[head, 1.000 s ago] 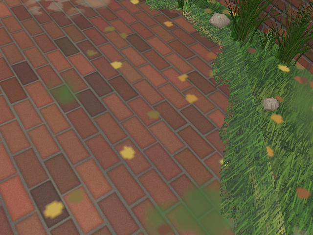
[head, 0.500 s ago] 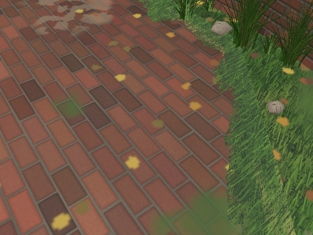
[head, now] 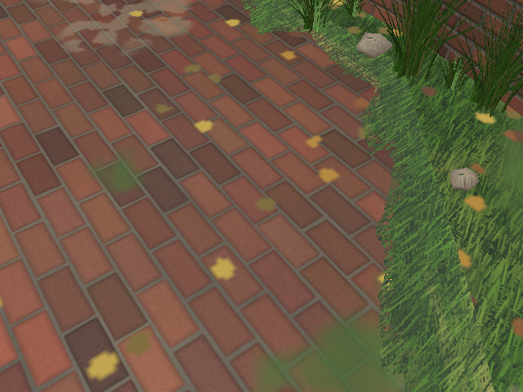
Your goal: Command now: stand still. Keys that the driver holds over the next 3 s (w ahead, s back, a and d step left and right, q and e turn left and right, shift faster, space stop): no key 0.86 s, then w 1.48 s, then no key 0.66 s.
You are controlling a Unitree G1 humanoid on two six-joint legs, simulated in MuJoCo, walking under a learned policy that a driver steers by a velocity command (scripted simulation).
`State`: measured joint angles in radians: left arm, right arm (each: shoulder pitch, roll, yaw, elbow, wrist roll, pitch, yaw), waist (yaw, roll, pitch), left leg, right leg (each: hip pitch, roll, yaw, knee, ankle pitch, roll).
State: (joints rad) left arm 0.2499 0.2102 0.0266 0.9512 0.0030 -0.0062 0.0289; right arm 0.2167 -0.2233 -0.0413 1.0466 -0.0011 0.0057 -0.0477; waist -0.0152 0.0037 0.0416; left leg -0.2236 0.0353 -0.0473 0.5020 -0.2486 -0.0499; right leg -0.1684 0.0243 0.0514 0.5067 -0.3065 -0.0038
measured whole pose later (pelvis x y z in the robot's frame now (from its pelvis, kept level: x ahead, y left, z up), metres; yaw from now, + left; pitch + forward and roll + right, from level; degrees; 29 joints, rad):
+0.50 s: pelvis +0.00 +0.01 +0.00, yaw +0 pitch -2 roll +0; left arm 0.28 0.19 0.01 1.07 0.00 0.00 0.04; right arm 0.25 -0.19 -0.02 1.10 0.00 0.01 -0.05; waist -0.01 0.00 0.04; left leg -0.23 0.03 -0.05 0.51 -0.25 -0.04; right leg -0.17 0.01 0.05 0.50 -0.30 0.01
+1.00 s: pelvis +0.01 +0.01 +0.00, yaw +0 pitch -1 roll +0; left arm 0.36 0.18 0.01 1.09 -0.02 -0.01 0.04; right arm 0.33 -0.18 -0.02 1.11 0.01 -0.01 -0.05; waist 0.00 0.00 0.00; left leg -0.27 0.01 -0.04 0.61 -0.41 0.01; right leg -0.20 0.00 0.05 0.58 -0.42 -0.02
